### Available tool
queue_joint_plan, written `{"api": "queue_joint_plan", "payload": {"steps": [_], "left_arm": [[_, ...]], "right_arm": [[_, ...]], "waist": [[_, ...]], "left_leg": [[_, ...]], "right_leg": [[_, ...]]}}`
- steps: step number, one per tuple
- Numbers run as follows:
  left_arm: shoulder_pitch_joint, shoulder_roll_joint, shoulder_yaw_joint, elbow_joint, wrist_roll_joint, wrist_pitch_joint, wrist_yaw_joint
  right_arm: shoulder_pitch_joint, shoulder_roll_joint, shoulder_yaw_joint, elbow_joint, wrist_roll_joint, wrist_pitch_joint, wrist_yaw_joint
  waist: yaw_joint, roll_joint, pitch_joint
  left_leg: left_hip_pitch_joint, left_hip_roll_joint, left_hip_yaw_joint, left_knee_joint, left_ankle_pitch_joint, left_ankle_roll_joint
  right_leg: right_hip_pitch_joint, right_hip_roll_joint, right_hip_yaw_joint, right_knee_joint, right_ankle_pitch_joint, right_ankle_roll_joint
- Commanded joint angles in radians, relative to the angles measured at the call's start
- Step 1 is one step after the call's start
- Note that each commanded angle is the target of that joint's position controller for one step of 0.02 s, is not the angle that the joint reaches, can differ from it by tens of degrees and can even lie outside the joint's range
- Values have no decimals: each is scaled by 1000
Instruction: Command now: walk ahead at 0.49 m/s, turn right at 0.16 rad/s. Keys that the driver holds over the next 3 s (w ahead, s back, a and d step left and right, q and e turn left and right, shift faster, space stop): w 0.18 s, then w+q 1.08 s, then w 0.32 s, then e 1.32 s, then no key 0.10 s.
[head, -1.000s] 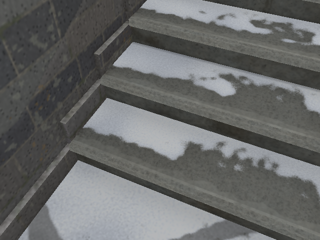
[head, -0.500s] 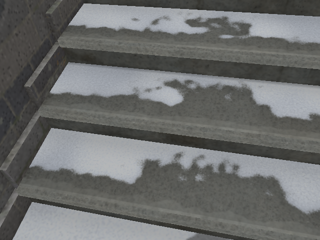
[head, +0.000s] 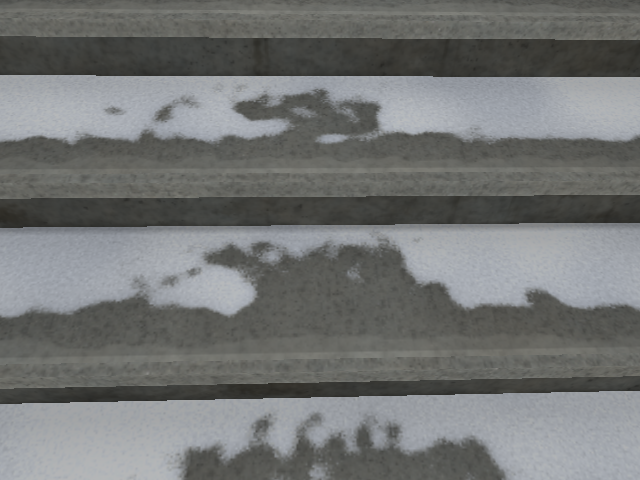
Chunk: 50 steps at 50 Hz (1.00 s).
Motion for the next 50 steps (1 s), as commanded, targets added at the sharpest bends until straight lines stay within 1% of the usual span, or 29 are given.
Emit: {"api": "queue_joint_plan", "payload": {"steps": [1, 3, 4, 7, 9, 11, 12, 15, 16, 17, 18, 19, 20, 21, 22, 24, 26, 29, 33, 37, 41, 43, 44, 45, 46, 47, 48, 49, 50], "left_arm": [[25, -22, -11, -54, 11, 10, -4], [-71, -17, -16, -101, 15, 21, -4], [-94, -60, -26, -106, 4, 30, 8], [-242, -63, -42, -213, 1, 34, 31], [-405, -122, -73, -314, 0, 32, 49], [-474, -119, -90, -388, -8, 20, 54], [-531, -134, -110, -438, -3, 14, 46], [-487, -147, -125, -463, -16, 30, 14], [-393, -161, -122, -424, -35, 35, 10], [-225, -141, -105, -368, -43, 36, 22], [-52, -68, -71, -320, -60, 31, 34], [56, 2, -41, -300, -45, 16, 40], [147, 91, -7, -257, -5, -1, 46], [210, 245, 35, -200, -6, 6, 44], [84, 191, 33, -206, -25, 18, 36], [-73, 3, -6, -134, -30, 8, 30], [-40, -104, -28, -50, -7, -25, 26], [111, -136, -33, 77, -26, -65, 3], [70, -91, -40, 43, -14, -76, 20], [284, 20, -13, 91, -5, -103, 30], [424, -35, -25, 134, -4, -74, 46], [423, -4, -20, 123, -13, -54, 69], [411, 0, -18, 133, -34, -43, 87], [385, 1, -23, 122, -52, -37, 96], [336, 66, -17, 75, -63, -45, 99], [338, 150, 8, 57, -68, -52, 99], [300, 215, 24, 22, -88, -55, 81], [252, 239, 36, -26, -99, -59, 59], [214, 145, 20, -122, -71, -78, 24]], "right_arm": [[102, -57, -2, 11, 6, -21, 7], [150, -56, 3, 33, 8, -17, 1], [231, -44, 7, 66, 1, -16, -2], [268, -50, 13, 88, 1, -20, -14], [335, -46, 20, 122, -11, -27, -17], [326, -50, 23, 133, -14, -29, -29], [332, -32, 30, 154, 3, -16, -35], [296, -54, 26, 122, 19, 13, -60], [224, -72, 27, 80, 20, 14, -48], [213, -104, 21, 78, 21, 10, -33], [225, -167, 6, 72, 31, 4, -19], [167, -225, -20, 54, 48, -5, 0], [168, -159, -18, 28, 53, -21, 18], [168, -17, -6, -65, 46, -24, 37], [189, 0, -16, -64, 4, -11, 37], [57, 52, -15, -123, -33, 32, 25], [-5, 73, -6, -177, -27, 49, 13], [-50, 157, 31, -237, -1, 78, -1], [-145, 75, 15, -275, -10, 101, 1], [-304, 103, 21, -336, -30, 111, -39], [-550, 119, 48, -459, -20, 108, -33], [-542, 88, 52, -474, -19, 122, -8], [-555, 113, 66, -487, -6, 128, 12], [-526, 119, 71, -468, 7, 136, 18], [-436, 96, 61, -440, 18, 137, 22], [-283, 72, 42, -394, 18, 144, 13], [-97, 33, 25, -347, 11, 141, 6], [17, -19, 0, -306, 18, 130, 6], [-26, -151, -42, -305, 27, 127, -3]], "waist": [[28, 86, -9], [13, 91, 23], [-15, 152, 12], [-11, 87, 100], [-54, 132, 137], [-46, 102, 144], [-45, 82, 144], [-54, 73, 48], [-13, 90, -20], [50, 187, -149], [147, 264, -290], [229, 269, -359], [229, 122, -401], [178, -300, -484], [90, -178, -465], [2, 9, -78], [-36, -16, -8], [-74, -28, 22], [-75, 44, 46], [-2, -4, 43], [42, -5, 104], [38, -18, 89], [26, -45, 65], [20, 6, 21], [-28, -6, -13], [-90, -96, -117], [-161, -180, -247], [-201, -182, -331], [-163, 55, -323]], "left_leg": [[88, 296, -278, -176, 142, 177], [87, 282, -281, -202, 20, 176], [120, 302, -318, -194, -35, 215], [147, 339, -365, -232, -294, 205], [235, 375, -372, -238, -189, 196], [250, 362, -343, -251, -184, 153], [185, 302, -301, -284, -190, 115], [35, 275, -210, -454, 260, 144], [10, 253, -144, -401, 520, 131], [45, 271, -98, -239, 1154, 137], [151, 280, -119, -29, 1471, 113], [189, 262, -114, 231, 1472, 57], [-18, 192, -112, 570, 990, 13], [-299, -32, -154, 994, -46, -30], [-366, 35, -288, 1258, -29, -6], [-527, 126, -147, 1323, 91, 11], [-602, 121, -163, 1460, 108, 50], [-844, 88, -223, 1628, 100, 81], [-815, 46, -150, 1396, 183, 32], [-1145, 29, -87, 1693, -61, 69], [-1239, 86, -24, 1489, -224, 75], [-1150, 105, 102, 1304, -272, 61], [-981, 146, 126, 1127, -273, 89], [-777, 89, 205, 998, -252, 107], [-537, 9, 286, 864, -299, 109], [-388, -51, 300, 847, -304, 124], [-228, -84, 224, 774, -319, 162], [-25, -92, 71, 563, -332, 186], [188, 80, -447, 302, -577, 294]], "right_leg": [[-256, -55, -30, 197, 32, 5], [-374, -84, -50, 218, 68, 19], [-481, -55, -96, 454, -16, 21], [-762, -114, -42, 551, -88, 15], [-979, -102, -71, 757, -230, -5], [-1021, -135, -57, 672, -287, -20], [-936, -158, -73, 493, -285, -23], [-375, -130, -166, 18, -132, -16], [-140, -85, -211, -107, -133, -30], [77, -13, -242, -84, -127, -52], [247, 36, -208, -182, -110, -64], [364, 27, -141, -372, -49, -72], [520, -163, 197, -573, -140, -95], [633, -450, 754, -953, 30, -136], [524, -464, 855, -1030, -144, -116], [201, -383, 541, -970, -509, -90], [108, -328, 301, -971, -282, -54], [208, -313, 120, -1023, -78, 6], [158, -276, -137, -1096, 123, 30], [498, -319, -118, -1146, 206, -28], [648, -293, -190, -1249, 216, 3], [669, -275, -254, -1309, 342, -34], [645, -275, -300, -1371, 488, -54], [606, -240, -362, -1345, 806, -45], [552, -275, -382, -1215, 1426, -49], [612, -330, -364, -1023, 1807, -41], [666, -356, -343, -791, 1921, -49], [585, -324, -339, -515, 1658, -47], [130, -145, -291, -86, 818, 21]]}}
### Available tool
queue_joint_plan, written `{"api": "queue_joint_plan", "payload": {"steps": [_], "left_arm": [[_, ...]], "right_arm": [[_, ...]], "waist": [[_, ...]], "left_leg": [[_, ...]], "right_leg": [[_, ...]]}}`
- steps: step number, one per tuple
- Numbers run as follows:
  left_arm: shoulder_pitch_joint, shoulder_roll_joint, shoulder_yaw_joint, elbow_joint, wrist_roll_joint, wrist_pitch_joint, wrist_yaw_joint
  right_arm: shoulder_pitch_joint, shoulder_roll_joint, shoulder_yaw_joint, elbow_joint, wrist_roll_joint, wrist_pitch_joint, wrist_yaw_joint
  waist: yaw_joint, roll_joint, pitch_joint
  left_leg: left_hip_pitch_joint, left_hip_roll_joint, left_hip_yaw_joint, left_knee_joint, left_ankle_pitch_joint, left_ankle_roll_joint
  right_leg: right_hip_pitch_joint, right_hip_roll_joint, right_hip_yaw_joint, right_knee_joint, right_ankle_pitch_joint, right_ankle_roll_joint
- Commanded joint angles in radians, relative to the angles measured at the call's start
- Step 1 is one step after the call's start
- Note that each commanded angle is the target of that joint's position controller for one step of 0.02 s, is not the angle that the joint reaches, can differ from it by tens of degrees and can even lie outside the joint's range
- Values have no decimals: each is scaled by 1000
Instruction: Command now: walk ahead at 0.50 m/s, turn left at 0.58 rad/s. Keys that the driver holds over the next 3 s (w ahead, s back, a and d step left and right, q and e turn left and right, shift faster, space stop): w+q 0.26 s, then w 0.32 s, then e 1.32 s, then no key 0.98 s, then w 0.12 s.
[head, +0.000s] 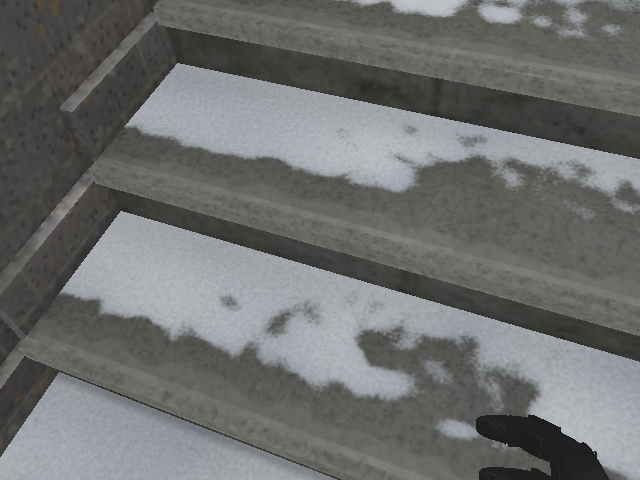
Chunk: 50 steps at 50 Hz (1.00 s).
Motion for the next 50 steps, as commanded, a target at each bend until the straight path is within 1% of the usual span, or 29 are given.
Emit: {"api": "queue_joint_plan", "payload": {"steps": [1, 2, 3, 5, 8, 9, 12, 14, 15, 17, 20, 21, 23, 25, 26, 27, 28, 29, 31, 32, 34, 35, 36, 38, 41, 43, 46, 49, 50], "left_arm": [[-227, 262, 76, -287, 31, -59, -77], [-239, 174, 67, -344, 51, -56, -83], [-252, 139, 58, -359, 53, -49, -71], [-286, 32, 13, -401, 61, -38, -27], [-299, -26, -33, -445, 77, 18, -18], [-315, 12, -25, -441, 76, 25, -16], [-483, -38, -45, -511, 81, 37, 0], [-620, -57, -64, -579, 95, 50, 6], [-704, -59, -69, -608, 95, 54, 4], [-786, -46, -75, -646, 96, 59, -22], [-691, -22, -57, -592, 74, 70, -49], [-575, -49, -61, -531, 68, 76, -50], [-423, 33, -16, -475, 27, 63, -37], [-263, 166, 31, -407, 40, 57, -17], [-163, 249, 57, -338, 74, 30, -18], [-184, 240, 69, -312, 39, 57, -3], [-320, 179, 61, -315, 40, 45, -3], [-355, 96, 41, -272, 36, 33, -5], [-279, 7, 15, -178, 47, 13, 3], [-220, -10, 8, -142, 57, 3, -2], [-164, 29, 13, -87, 43, -21, -24], [-193, 72, 23, -90, 25, -21, -35], [-205, 111, 27, -107, 33, -26, -37], [-187, 98, 11, -129, 15, -23, 0], [-123, 198, 57, -144, 32, -29, 23], [-81, 177, 61, -173, 40, -8, 28], [4, 150, 69, -197, 56, 30, 41], [-107, 205, 92, -257, 37, 14, 33], [-128, 231, 104, -264, 7, 6, 15]], "right_arm": [[245, -328, -137, -2, -3, 8, -13], [188, -328, -141, 0, -25, 2, -14], [190, -259, -126, 36, -13, -17, -13], [233, -114, -83, 143, -42, -76, -25], [294, -120, -74, 213, -26, -96, -27], [312, -115, -66, 204, -16, -108, -14], [468, -187, -72, 264, -31, -138, 6], [530, -195, -78, 281, -19, -135, 10], [540, -203, -79, 283, -27, -130, 1], [577, -191, -82, 279, -2, -109, -36], [577, -187, -91, 261, 12, -109, -59], [474, -185, -88, 232, 14, -105, -61], [441, -247, -110, 189, 14, -141, -49], [364, -286, -134, 154, 3, -178, -15], [406, -126, -106, 107, 34, -191, 9], [468, -132, -102, 115, -25, -195, 19], [465, -89, -90, 73, -34, -187, 24], [414, -65, -73, 62, -49, -176, 21], [347, -5, -45, 28, -52, -143, 3], [308, 16, -30, 5, -39, -129, -13], [283, 17, -13, -18, -37, -104, -32], [241, -3, -7, -52, -63, -99, -43], [235, -42, -11, -55, -72, -91, -39], [149, -56, -5, -70, -54, -94, -28], [156, 2, 5, -47, -48, -95, -13], [98, -38, -12, -40, -60, -92, -22], [-62, -14, -2, -90, -42, -100, -23], [94, -44, -21, -57, 3, -113, -25], [156, -68, -36, -42, 6, -109, -39]], "waist": [[-171, 76, -426], [-104, -7, -402], [-73, -75, -279], [11, -95, -62], [57, -44, 38], [51, -71, 33], [-12, 53, -17], [-41, 27, 6], [-70, 23, 22], [-119, 27, 4], [-89, 75, -89], [0, 93, -184], [87, 160, -260], [200, 135, -320], [145, -234, -344], [98, -246, -406], [-9, -84, -262], [-35, 43, -118], [-52, 89, -15], [-45, 31, -2], [-86, 4, 4], [-116, 25, 14], [-115, 6, -12], [-62, -5, -64], [-14, -131, -163], [33, -137, -182], [96, -96, -122], [3, -143, -157], [-42, -122, -183]], "left_leg": [[887, 260, -1214, -936, -394, 167], [853, 288, -1222, -991, -443, 114], [717, 279, -1156, -972, -408, 83], [498, 203, -869, -890, -134, 39], [420, 104, -591, -818, 143, -14], [424, 83, -539, -830, 254, -53], [586, 112, -597, -825, 374, -40], [599, 109, -610, -857, 297, -84], [621, 117, -644, -896, 283, -72], [681, 159, -662, -1059, 483, -17], [872, 204, -500, -1080, 1000, -24], [803, 159, -361, -1011, 1392, -50], [805, 249, -433, -818, 1843, -45], [798, 198, -432, -403, 1678, -63], [374, -38, -397, 104, 612, -149], [275, -118, -471, 420, 248, -147], [197, -68, -465, 531, 290, -140], [127, -27, -419, 557, 316, -126], [32, 1, -406, 633, 279, -114], [-30, -9, -403, 737, 234, -100], [-117, 22, -374, 638, 173, -94], [-46, 60, -331, 445, 174, -102], [17, 51, -234, 271, 228, -130], [173, 62, -164, -15, 356, -181], [283, 31, -172, -264, 429, -166], [100, 61, -216, -220, 374, -159], [28, 52, -209, -257, 255, -197], [440, -13, -183, -606, 285, -192], [606, -12, -148, -760, 385, -199]], "right_leg": [[-714, 216, 307, 1162, 57, -7], [-815, 150, 454, 1326, 105, -35], [-859, 138, 422, 1396, 151, -40], [-960, 97, 402, 1458, 116, -61], [-1112, 58, 398, 1404, 41, -50], [-1102, 42, 386, 1300, 86, -44], [-1376, 77, 297, 1620, -26, -52], [-1444, 73, 275, 1529, -65, -43], [-1473, 90, 239, 1516, -83, -36], [-1351, 75, 200, 1253, -73, -15], [-1088, 91, 170, 969, -102, -75], [-806, 154, 133, 867, -153, -118], [-490, 195, 168, 660, -145, -136], [-274, 223, 300, 310, -238, -167], [-13, -102, 894, 74, -112, -341], [-75, -174, 1308, -233, -156, -379], [-192, -152, 1204, -225, -368, -358], [-312, -134, 1067, -195, -439, -312], [-448, -74, 809, -143, -100, -257], [-439, -66, 741, -157, 79, -243], [-398, 2, 567, -163, 260, -211], [-470, 49, 482, -188, 331, -171], [-475, 83, 432, -232, 413, -179], [-449, 93, 403, -256, 708, -186], [-242, 66, 411, -192, 850, -140], [-14, 13, 502, -110, 874, -181], [84, -4, 586, -47, 948, -199], [-96, 56, 567, 51, 1140, -125], [-156, 98, 562, 137, 1004, -106]]}}
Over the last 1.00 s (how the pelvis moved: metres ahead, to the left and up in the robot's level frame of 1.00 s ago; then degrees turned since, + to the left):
0.56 -0.04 0.16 22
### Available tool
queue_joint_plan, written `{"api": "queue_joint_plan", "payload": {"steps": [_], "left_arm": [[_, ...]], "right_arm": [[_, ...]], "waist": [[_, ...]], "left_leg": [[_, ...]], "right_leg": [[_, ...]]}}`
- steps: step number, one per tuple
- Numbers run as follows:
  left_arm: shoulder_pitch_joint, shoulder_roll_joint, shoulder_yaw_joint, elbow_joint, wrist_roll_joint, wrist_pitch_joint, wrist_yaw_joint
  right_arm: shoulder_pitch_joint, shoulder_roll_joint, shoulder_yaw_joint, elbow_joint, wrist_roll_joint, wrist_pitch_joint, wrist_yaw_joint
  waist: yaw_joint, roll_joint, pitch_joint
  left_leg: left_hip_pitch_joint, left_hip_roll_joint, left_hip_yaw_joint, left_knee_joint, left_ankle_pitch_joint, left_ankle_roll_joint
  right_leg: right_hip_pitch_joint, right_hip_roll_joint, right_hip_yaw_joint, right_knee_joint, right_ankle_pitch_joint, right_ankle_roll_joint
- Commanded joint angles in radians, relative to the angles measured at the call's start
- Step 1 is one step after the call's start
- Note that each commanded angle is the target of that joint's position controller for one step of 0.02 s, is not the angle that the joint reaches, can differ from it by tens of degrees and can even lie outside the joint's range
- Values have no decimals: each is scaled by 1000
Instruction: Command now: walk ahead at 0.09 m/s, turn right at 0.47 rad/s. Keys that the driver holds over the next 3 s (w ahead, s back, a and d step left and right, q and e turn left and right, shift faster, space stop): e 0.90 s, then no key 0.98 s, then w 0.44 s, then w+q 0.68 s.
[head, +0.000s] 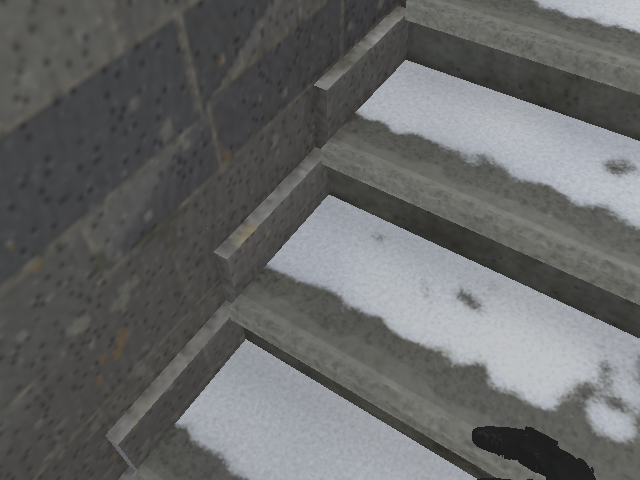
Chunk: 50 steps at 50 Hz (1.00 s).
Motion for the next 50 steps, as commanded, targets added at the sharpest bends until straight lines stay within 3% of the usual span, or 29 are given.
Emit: {"api": "queue_joint_plan", "payload": {"steps": [1, 2, 3, 4, 5, 6, 8, 11, 13, 15, 17, 20, 21, 22, 23, 24, 25, 26, 27, 28, 30, 33, 35, 37, 39, 41, 43, 46, 50], "left_arm": [[-91, 165, 51, -117, -58, -33, -23], [-126, 114, 43, -132, -64, -39, -23], [-56, 48, 34, -170, -60, -26, -9], [-114, 81, 38, -153, -31, -5, 6], [-209, 43, 31, -184, -14, 14, 22], [-290, 23, 20, -225, 8, 34, 25], [-400, -34, -18, -296, 37, 68, -5], [-463, -63, -49, -403, 28, 108, -18], [-488, -37, -51, -454, 29, 112, -9], [-548, -24, -52, -517, 35, 115, -6], [-576, -4, -67, -513, 13, 126, -27], [-437, -32, -65, -417, -9, 138, -32], [-370, 12, -45, -411, -22, 136, -25], [-276, 64, -31, -379, -4, 120, -24], [-228, 145, 2, -371, 10, 112, -17], [-232, 293, 57, -394, 23, 136, 3], [-380, 281, 64, -432, 11, 139, 10], [-468, 211, 37, -434, 20, 137, 7], [-511, 143, 17, -404, 18, 135, -6], [-534, 96, 1, -373, 7, 125, -14], [-502, 65, -14, -322, 6, 106, -22], [-381, 102, -14, -265, 16, 70, -25], [-331, 110, -9, -264, 3, 65, -16], [-294, 133, 0, -264, 2, 64, -5], [-269, 169, 13, -293, 19, 94, 18], [-220, 206, 36, -282, 9, 99, 22], [-256, 178, 35, -305, 3, 81, 15], [-304, 139, 25, -315, 11, 63, 17], [-243, 129, 19, -285, 18, 71, 18]], "right_arm": [[194, -145, -71, -31, -3, -29, -27], [270, -187, -84, -16, -10, -28, -46], [394, -252, -100, 3, -21, -21, -36], [421, -244, -108, 1, -30, -14, -30], [365, -236, -104, 8, -39, -24, -33], [297, -173, -86, 17, -32, -34, -43], [304, -99, -62, 97, -12, -47, -49], [285, -141, -60, 144, -17, -46, -41], [264, -193, -72, 161, -31, -37, -39], [279, -242, -78, 167, -13, -30, -65], [255, -278, -89, 125, 7, -2, -84], [340, -369, -122, 90, 14, 17, -63], [311, -398, -126, 77, 8, 20, -42], [317, -396, -123, 74, 15, 20, -16], [230, -371, -120, -8, 13, 22, 7], [131, -267, -95, -112, -11, 29, 45], [189, -145, -78, -104, -60, 52, 39], [179, -129, -71, -109, -69, 70, 20], [195, -133, -71, -119, -55, 79, -12], [239, -129, -66, -105, -60, 82, -29], [307, -120, -60, -78, -50, 91, -42], [256, -84, -40, -94, -30, 98, -42], [175, -96, -36, -136, -31, 110, -50], [128, -106, -35, -161, -28, 118, -58], [52, -133, -37, -197, -3, 119, -50], [31, -158, -47, -198, -16, 113, -48], [83, -175, -56, -149, -10, 99, -48], [97, -144, -63, -126, -11, 93, -44], [79, -98, -36, -127, 16, 81, -29]], "waist": [[-184, -38, -172], [-236, 64, -192], [-208, 236, -358], [-264, 86, -417], [-224, 99, -309], [-167, 73, -177], [-118, 80, 10], [-57, 61, 63], [-34, 69, 30], [-37, 172, 13], [-72, 145, -33], [-125, 163, -166], [-96, 254, -238], [-57, 251, -327], [-1, 66, -321], [30, -347, -363], [-70, -270, -358], [-109, -220, -253], [-160, -163, -87], [-204, -137, -5], [-230, -101, 32], [-193, -67, -3], [-144, -67, -5], [-114, -70, -30], [-68, -64, -50], [-56, -55, -85], [-74, -63, -102], [-97, -76, -125], [-53, -137, -123]], "left_leg": [[484, 14, 18, -394, 468, 22], [729, 238, -151, -385, 947, 90], [908, 561, -355, -200, 1678, 316], [862, 565, -361, -269, 1474, 394], [778, 533, -332, -333, 1071, 399], [668, 465, -269, -404, 668, 319], [463, 381, -169, -466, 253, 201], [269, 343, -72, -537, 128, 144], [241, 293, -7, -558, 108, 132], [314, 319, -17, -613, 244, 160], [361, 258, 102, -691, 302, 158], [533, 325, 198, -492, 1041, 157], [593, 325, 209, -351, 1385, 139], [581, 301, 221, -127, 1487, 97], [227, 204, 202, 148, 1036, 14], [-106, 18, 84, 554, -121, -37], [-168, 29, -147, 888, -145, -30], [-169, 43, -156, 974, -66, -31], [-214, 50, -116, 974, 9, -33], [-222, 54, -95, 961, 76, -32], [-200, 35, -66, 1012, 152, -27], [-275, 34, -68, 971, 134, -41], [-339, 38, -94, 900, 87, -72], [-391, 32, -114, 842, 43, -101], [-419, 28, -102, 674, -118, -140], [-405, 28, -122, 626, -151, -132], [-317, 39, -120, 487, -117, -90], [-242, 16, -79, 558, -115, -61], [-49, -8, 4, 189, -245, -33]], "right_leg": [[-83, -81, 127, 348, 919, 5], [-401, -5, 44, 610, 192, 25], [-597, 68, -9, 1100, -375, 85], [-712, 55, -3, 1393, -324, 89], [-837, 36, -4, 1554, -309, 91], [-924, -3, -5, 1564, -310, 85], [-1042, -52, 40, 1676, -271, 34], [-1019, -73, 25, 1656, -116, 24], [-977, -89, -14, 1521, -14, 41], [-975, -130, -32, 1445, -41, 51], [-743, -179, -147, 957, -172, 49], [-479, -103, -316, 819, -335, 11], [-382, -57, -289, 727, -296, -7], [-221, -9, -229, 560, -216, -28], [-70, -120, 153, 338, -184, -98], [-21, -290, 692, -50, -201, -215], [-137, -331, 745, -129, -271, -226], [-315, -310, 616, -93, -427, -187], [-429, -251, 481, -37, -442, -124], [-507, -188, 357, 33, -383, -88], [-579, -131, 225, 96, -248, -77], [-448, -116, 227, 96, -173, -101], [-350, -131, 315, 45, -122, -115], [-241, -153, 405, 11, -83, -145], [-85, -204, 489, -71, 1, -172], [0, -214, 538, -116, 93, -167], [6, -207, 467, -105, 225, -132], [-37, -198, 411, -45, 422, -187], [-43, -134, 310, -71, 427, -131]]}}
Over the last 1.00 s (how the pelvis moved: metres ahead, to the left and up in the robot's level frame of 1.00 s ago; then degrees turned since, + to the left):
0.56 0.03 0.29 6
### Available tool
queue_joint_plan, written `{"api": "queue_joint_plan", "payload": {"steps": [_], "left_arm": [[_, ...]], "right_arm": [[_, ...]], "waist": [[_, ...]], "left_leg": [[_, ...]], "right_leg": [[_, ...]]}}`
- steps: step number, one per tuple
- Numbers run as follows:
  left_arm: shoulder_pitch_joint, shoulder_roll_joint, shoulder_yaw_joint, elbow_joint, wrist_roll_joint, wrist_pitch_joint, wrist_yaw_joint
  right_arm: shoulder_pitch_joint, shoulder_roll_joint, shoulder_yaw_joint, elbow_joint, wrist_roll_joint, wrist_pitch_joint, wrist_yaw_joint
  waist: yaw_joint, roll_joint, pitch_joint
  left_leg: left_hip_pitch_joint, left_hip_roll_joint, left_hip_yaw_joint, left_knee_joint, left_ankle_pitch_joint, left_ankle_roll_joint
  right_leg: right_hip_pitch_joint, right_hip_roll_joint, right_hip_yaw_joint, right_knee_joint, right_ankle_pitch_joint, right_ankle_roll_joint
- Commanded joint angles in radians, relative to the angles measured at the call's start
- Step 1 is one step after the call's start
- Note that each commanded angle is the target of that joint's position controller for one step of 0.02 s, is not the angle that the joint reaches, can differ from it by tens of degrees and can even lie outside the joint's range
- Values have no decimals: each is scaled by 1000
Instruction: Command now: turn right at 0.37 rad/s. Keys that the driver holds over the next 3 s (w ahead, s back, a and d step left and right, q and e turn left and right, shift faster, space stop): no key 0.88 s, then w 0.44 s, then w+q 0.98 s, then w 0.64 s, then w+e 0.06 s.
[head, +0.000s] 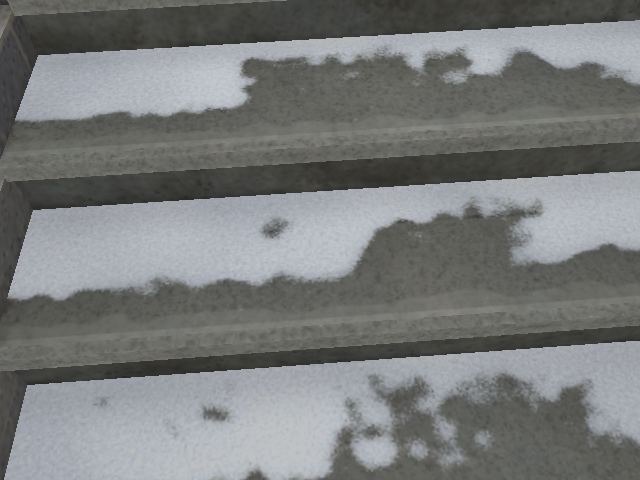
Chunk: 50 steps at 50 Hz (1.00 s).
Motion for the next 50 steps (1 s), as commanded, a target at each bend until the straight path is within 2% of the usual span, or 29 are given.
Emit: {"api": "queue_joint_plan", "payload": {"steps": [1, 2, 3, 4, 5, 6, 7, 8, 9, 10, 11, 14, 15, 18, 20, 22, 24, 25, 26, 28, 29, 30, 32, 34, 36, 44, 46, 48, 50], "left_arm": [[14, 99, 26, -53, 6, -8, 0], [19, 108, 27, -51, 11, -7, -7], [33, 115, 30, -32, 9, 3, -7], [37, 109, 27, -18, -9, 4, -12], [57, 72, 20, -8, -22, -2, -20], [127, -24, -8, -11, -15, -16, -30], [76, 78, 20, -14, -24, -11, -34], [50, 110, 30, 0, -10, -11, -36], [30, 96, 26, 16, -9, -10, -44], [-2, 81, 18, 23, -11, -6, -53], [7, 59, 12, 43, -3, 5, -65], [42, 48, 6, 96, -16, 26, -79], [28, 32, 0, 91, -21, 31, -82], [4, 21, -8, 103, -26, 30, -73], [62, 16, -10, 133, -21, 25, -62], [83, -2, -19, 150, -21, 14, -55], [94, 62, -12, 145, -6, -4, -39], [77, 78, -11, 148, -8, -14, -33], [72, 42, -21, 147, -14, -22, -33], [76, 21, -31, 162, -16, -30, -29], [86, 23, -31, 162, -24, -37, -23], [106, 18, -33, 173, -26, -44, -23], [135, 27, -33, 190, -24, -50, -21], [135, 30, -38, 199, -12, -50, -20], [144, 44, -37, 211, -20, -48, -21], [174, 38, -51, 277, -22, -48, -16], [193, 58, -43, 295, -19, -43, -16], [206, 95, -25, 293, -18, -31, -20], [196, 89, -23, 274, -19, -22, -28]], "right_arm": [[-20, 7, 17, -70, 31, -25, 9], [20, -10, 12, -56, 41, -29, 6], [81, -21, 9, -36, 45, -34, 5], [121, -25, 4, -4, 40, -41, -4], [121, -57, -5, 8, 21, -56, -15], [75, -100, 2, -13, 3, -65, -16], [69, -120, -4, -36, -13, -62, -24], [86, -74, 4, -35, -11, -69, -22], [69, -49, 14, -20, -5, -78, -20], [65, -36, 20, -10, -5, -82, -21], [75, -33, 20, 0, -4, -90, -27], [114, -29, 20, 36, 7, -100, -22], [126, -29, 21, 39, 2, -101, -22], [169, -45, 11, 65, 0, -99, -23], [175, -43, 6, 75, 4, -99, -25], [173, -50, 1, 90, 10, -90, -23], [186, -41, -4, 99, 15, -86, -12], [228, -19, -2, 113, 25, -82, -9], [247, -20, 0, 140, 22, -76, -11], [263, -19, -1, 182, 16, -72, -13], [250, -38, -4, 190, 16, -73, -12], [256, -35, -3, 200, 14, -76, -8], [266, -25, 2, 222, 22, -78, -4], [273, -12, 9, 256, 25, -69, -3], [277, -18, 10, 275, 19, -59, -8], [299, -15, 22, 341, 18, -42, -10], [315, -32, 16, 356, 17, -39, -8], [312, -63, 3, 348, 13, -33, -3], [321, -43, 7, 340, 9, -45, -1]], "waist": [[23, -166, -141], [23, -199, -135], [1, -187, -128], [-27, -157, -135], [-28, -43, -129], [20, 196, -164], [-31, 261, -157], [-37, 169, -154], [-25, 116, -103], [-23, 68, -65], [-33, 119, -54], [-45, 132, -60], [-51, 139, -57], [-74, 163, -30], [-61, 187, -36], [-32, 127, -18], [-35, 29, -4], [-69, -73, 5], [-64, -97, 5], [-61, -74, 6], [-49, -80, -3], [-48, -67, -38], [-49, -35, -68], [-48, 2, -48], [-45, 3, -26], [-47, 1, 12], [-50, -15, 16], [-47, -19, 77], [-56, -18, 150]], "left_leg": [[133, -30, 64, -294, -133, 24], [192, -36, 71, -411, -118, 30], [268, -14, 46, -580, -22, 43], [395, -13, 63, -733, 116, 49], [530, 44, -13, -806, 187, 51], [653, 278, -242, -823, 417, 77], [548, 402, -393, -827, 518, 240], [502, 393, -396, -841, 408, 289], [471, 330, -341, -841, 285, 278], [506, 270, -296, -847, 148, 225], [521, 235, -248, -860, 116, 193], [558, 190, -186, -846, 266, 165], [562, 184, -177, -843, 277, 176], [549, 172, -171, -837, 239, 182], [466, 181, -157, -812, 284, 198], [380, 162, -136, -791, 221, 180], [284, 148, -131, -764, 113, 132], [300, 93, -71, -777, 62, 110], [370, 74, -39, -762, 76, 99], [420, 75, -33, -755, 174, 90], [430, 82, -37, -740, 253, 96], [454, 87, -36, -740, 307, 99], [482, 85, -30, -751, 325, 94], [498, 80, -25, -764, 307, 90], [508, 82, -24, -764, 306, 87], [527, 95, -24, -776, 290, 75], [511, 65, -10, -760, 73, 91], [427, 43, -20, -724, -208, 123], [353, 57, -64, -725, -322, 146]], "right_leg": [[179, -209, 225, -185, 349, -131], [200, -222, 236, -190, 404, -130], [225, -232, 246, -170, 461, -114], [206, -223, 236, -136, 461, -95], [99, -174, 198, -41, 324, -49], [-41, -79, 69, 124, -163, 12], [-130, -13, -69, 254, -348, 45], [-107, -66, -58, 367, -326, 72], [-127, -81, -60, 424, -271, 85], [-178, -94, -55, 400, -241, 100], [-176, -113, -72, 375, -203, 111], [-123, -116, -129, 300, -169, 135], [-103, -113, -146, 236, -180, 132], [-32, -105, -170, 48, -187, 107], [79, -108, -184, -8, -114, 82], [198, -111, -182, -176, 29, 61], [289, -196, -70, -211, 166, 48], [230, -218, -43, -199, 176, 18], [178, -229, -23, -231, 136, 3], [194, -218, -35, -244, 207, 4], [215, -207, -51, -230, 284, 5], [250, -209, -52, -233, 339, 1], [285, -216, -54, -238, 364, -2], [271, -236, -45, -244, 365, -7], [252, -240, -49, -251, 365, -5], [235, -239, -54, -299, 311, -6], [224, -217, -55, -304, 80, -28], [139, -210, -15, -301, -315, -72], [57, -223, 27, -280, -461, -93]]}}
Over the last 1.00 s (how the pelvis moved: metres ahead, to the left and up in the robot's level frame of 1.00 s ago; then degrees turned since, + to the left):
0.15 -0.08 0.14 -33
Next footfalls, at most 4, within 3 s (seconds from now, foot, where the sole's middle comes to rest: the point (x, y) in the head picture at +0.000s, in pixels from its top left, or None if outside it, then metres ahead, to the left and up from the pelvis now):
0.10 left None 0.09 0.12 -0.76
0.48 right None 0.10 -0.08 -0.76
1.46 right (477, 456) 0.46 -0.21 -0.61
2.02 left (381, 266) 0.75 -0.04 -0.46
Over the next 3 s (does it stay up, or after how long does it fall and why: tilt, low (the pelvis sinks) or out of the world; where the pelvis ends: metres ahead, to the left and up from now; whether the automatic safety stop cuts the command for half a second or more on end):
stays up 1.17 0.09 0.47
